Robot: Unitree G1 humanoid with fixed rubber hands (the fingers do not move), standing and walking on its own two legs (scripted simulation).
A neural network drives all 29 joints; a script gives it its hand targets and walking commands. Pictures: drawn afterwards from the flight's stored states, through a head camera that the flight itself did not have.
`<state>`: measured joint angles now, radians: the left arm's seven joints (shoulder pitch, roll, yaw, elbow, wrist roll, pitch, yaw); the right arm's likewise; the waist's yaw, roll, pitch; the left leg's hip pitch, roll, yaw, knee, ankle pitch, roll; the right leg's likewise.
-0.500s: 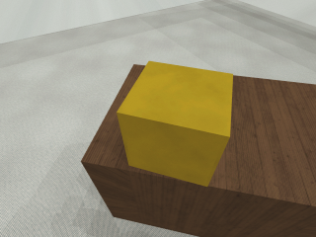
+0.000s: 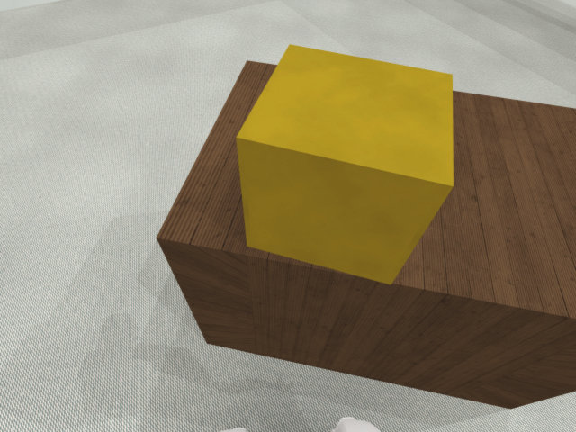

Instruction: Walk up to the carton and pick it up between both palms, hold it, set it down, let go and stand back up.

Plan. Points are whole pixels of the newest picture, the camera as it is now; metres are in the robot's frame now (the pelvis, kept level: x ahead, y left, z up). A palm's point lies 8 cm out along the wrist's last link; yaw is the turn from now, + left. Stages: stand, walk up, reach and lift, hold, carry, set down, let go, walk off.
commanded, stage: walk up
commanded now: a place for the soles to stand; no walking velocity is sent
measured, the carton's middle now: (341, 167) +0.53 -0.08 +0.04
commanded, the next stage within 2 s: none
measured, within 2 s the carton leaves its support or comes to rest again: neither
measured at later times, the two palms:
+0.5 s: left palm out of the picture -0.03 +0.24 -0.12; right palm out of the picture -0.05 -0.24 -0.12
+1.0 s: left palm out of the picture +0.02 +0.23 -0.12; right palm out of the picture -0.03 -0.23 -0.12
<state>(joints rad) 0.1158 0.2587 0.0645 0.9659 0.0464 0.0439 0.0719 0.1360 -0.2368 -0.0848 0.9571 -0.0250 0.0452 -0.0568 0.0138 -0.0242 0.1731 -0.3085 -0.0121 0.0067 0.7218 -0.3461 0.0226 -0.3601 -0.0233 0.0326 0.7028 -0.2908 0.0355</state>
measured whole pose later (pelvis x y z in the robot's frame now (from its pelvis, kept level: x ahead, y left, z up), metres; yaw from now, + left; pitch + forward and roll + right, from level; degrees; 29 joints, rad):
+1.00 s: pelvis -0.02 +0.00 +0.02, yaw -7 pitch -2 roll +0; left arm 0.29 0.20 -0.05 1.04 0.01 -0.02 0.02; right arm 0.29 -0.19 0.04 1.02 -0.02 -0.02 -0.02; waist -0.01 -0.01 0.04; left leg -0.23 0.00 0.08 0.51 -0.24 0.03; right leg -0.10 0.02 0.04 0.50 -0.37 -0.01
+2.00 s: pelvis +0.07 +0.11 +0.00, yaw -16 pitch -4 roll +1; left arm 0.33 0.29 0.03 0.84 0.03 0.01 0.05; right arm 0.15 -0.20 0.01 0.85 -0.01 0.03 -0.01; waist 0.03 -0.04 0.16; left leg -0.39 0.07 0.11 0.70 -0.23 0.00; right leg -0.38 -0.01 0.08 1.21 -0.62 0.03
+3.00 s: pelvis +0.07 +0.07 +0.02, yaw -23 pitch -2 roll -1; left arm 0.21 0.23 -0.03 0.96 0.01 -0.01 0.01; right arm 0.29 -0.22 0.02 0.99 0.00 -0.01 0.00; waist -0.01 0.01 0.04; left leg -0.25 0.01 -0.03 0.54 -0.26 -0.01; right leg -0.21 -0.02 -0.04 0.52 -0.27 0.01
